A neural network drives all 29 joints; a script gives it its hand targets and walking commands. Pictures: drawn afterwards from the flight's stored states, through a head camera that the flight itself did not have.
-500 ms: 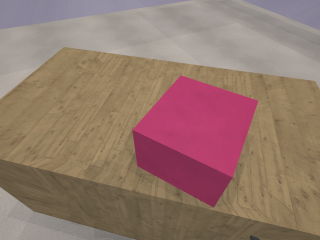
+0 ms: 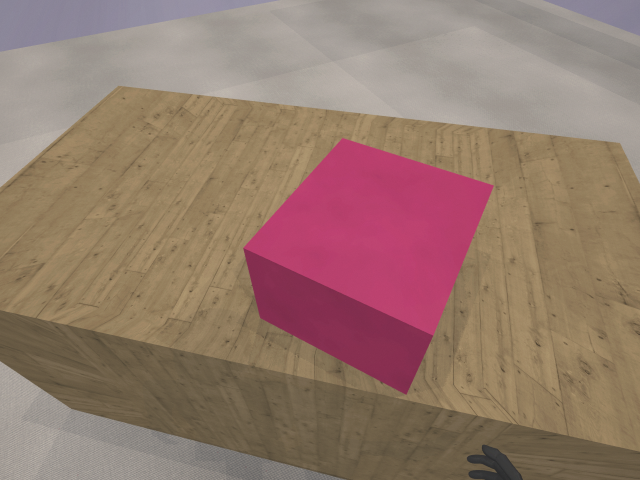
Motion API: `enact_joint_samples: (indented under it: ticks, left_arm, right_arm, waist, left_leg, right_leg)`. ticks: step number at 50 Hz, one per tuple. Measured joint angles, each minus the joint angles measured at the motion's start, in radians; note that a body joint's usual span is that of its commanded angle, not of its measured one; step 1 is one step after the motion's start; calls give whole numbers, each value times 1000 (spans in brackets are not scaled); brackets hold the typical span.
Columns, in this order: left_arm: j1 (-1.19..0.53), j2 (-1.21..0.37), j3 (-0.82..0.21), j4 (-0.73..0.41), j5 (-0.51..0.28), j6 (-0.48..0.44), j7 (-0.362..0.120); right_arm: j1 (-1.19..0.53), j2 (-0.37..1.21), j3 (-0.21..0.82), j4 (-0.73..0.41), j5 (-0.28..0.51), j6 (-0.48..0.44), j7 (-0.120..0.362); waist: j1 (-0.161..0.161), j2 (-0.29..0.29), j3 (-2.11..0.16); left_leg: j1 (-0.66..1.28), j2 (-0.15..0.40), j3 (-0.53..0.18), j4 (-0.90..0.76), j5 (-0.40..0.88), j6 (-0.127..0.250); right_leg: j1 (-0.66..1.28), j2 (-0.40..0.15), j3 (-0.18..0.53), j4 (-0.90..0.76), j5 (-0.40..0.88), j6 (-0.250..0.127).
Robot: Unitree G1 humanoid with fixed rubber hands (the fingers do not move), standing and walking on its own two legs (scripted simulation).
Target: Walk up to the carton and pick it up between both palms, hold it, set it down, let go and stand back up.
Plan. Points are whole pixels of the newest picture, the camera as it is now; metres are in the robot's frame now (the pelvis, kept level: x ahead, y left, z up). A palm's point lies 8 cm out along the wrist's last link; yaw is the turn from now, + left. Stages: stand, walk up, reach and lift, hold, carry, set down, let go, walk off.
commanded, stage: walk up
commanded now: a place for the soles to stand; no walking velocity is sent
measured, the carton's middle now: (371, 254) +0.45 -0.07 +0.00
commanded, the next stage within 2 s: none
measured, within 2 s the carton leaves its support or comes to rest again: neither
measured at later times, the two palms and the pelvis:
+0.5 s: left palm out of the picture +0.07 +0.27 -0.10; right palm out of the picture +0.08 -0.23 -0.11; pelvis -0.01 +0.02 +0.00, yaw -6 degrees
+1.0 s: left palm out of the picture +0.14 +0.26 -0.09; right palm out of the picture +0.05 -0.24 -0.12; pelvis +0.00 +0.03 +0.00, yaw -12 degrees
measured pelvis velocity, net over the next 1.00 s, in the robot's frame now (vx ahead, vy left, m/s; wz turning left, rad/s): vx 0.00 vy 0.03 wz -0.20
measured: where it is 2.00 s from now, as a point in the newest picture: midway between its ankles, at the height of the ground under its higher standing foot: outside the picture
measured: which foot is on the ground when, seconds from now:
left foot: down 0.00-1.00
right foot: down 0.00-1.00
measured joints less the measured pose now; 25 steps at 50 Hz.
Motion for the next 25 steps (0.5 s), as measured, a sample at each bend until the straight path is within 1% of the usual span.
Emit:
enact_joint_samples:
  ticks: [2,9,16,25]
  left_arm:
    - [8,1,3,-2,2,-2,-3]
    - [20,10,8,-9,6,-14,-9]
    - [28,13,20,-21,14,-18,-11]
    - [53,-6,25,-28,18,-26,-11]
  right_arm:
    - [-5,1,0,3,1,4,3]
    - [-9,-6,-8,8,-5,-12,6]
    - [8,-9,-5,29,5,-9,6]
    - [27,-15,-6,41,3,0,10]
  waist:
    - [3,-2,-17]
    - [-2,-8,-42]
    - [-5,-19,-56]
    - [-10,2,-54]
  left_leg:
    - [-1,6,6,-7,2,-1]
    - [-2,14,30,-31,19,10]
    - [-4,15,64,-37,23,22]
    - [-10,25,103,-27,14,28]
  right_leg:
    - [-1,7,6,-15,12,-1]
    - [-6,15,33,-53,47,11]
    - [-24,17,69,-53,61,24]
    - [-48,28,109,-36,64,31]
